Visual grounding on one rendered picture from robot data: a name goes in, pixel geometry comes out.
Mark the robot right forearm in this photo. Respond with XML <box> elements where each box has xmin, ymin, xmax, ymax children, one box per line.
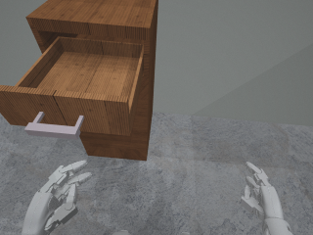
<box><xmin>262</xmin><ymin>217</ymin><xmax>293</xmax><ymax>235</ymax></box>

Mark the handle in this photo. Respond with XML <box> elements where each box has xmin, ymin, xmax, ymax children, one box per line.
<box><xmin>24</xmin><ymin>112</ymin><xmax>85</xmax><ymax>140</ymax></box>

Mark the cabinet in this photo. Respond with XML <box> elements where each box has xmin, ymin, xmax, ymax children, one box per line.
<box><xmin>26</xmin><ymin>0</ymin><xmax>158</xmax><ymax>162</ymax></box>

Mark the left robot hand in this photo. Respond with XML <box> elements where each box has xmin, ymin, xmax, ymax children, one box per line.
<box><xmin>21</xmin><ymin>160</ymin><xmax>92</xmax><ymax>235</ymax></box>

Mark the right robot hand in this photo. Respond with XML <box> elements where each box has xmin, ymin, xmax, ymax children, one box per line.
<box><xmin>241</xmin><ymin>162</ymin><xmax>284</xmax><ymax>221</ymax></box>

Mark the drawer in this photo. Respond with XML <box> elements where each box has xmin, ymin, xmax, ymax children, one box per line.
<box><xmin>0</xmin><ymin>36</ymin><xmax>144</xmax><ymax>136</ymax></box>

